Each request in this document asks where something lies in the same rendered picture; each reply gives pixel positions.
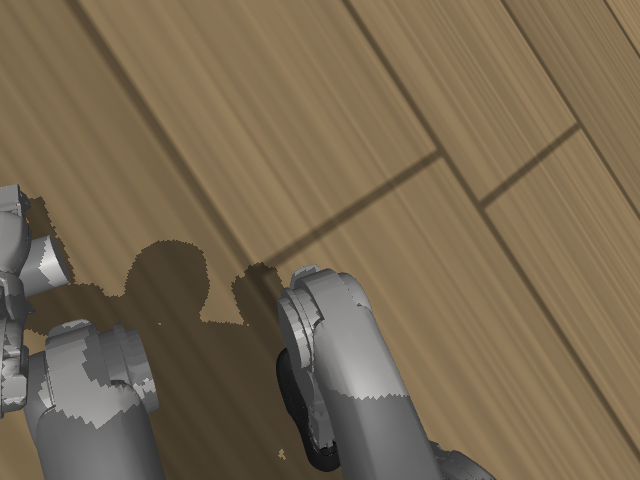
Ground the can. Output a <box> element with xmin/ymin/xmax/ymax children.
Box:
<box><xmin>19</xmin><ymin>235</ymin><xmax>71</xmax><ymax>298</ymax></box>

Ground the right robot foot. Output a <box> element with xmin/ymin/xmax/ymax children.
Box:
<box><xmin>276</xmin><ymin>347</ymin><xmax>341</xmax><ymax>472</ymax></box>

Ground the left robot arm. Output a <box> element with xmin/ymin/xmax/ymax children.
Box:
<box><xmin>0</xmin><ymin>271</ymin><xmax>29</xmax><ymax>419</ymax></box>

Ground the right robot hand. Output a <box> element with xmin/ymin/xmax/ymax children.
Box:
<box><xmin>429</xmin><ymin>440</ymin><xmax>497</xmax><ymax>480</ymax></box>

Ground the left robot hand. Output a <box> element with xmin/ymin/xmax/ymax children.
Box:
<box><xmin>0</xmin><ymin>184</ymin><xmax>35</xmax><ymax>316</ymax></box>

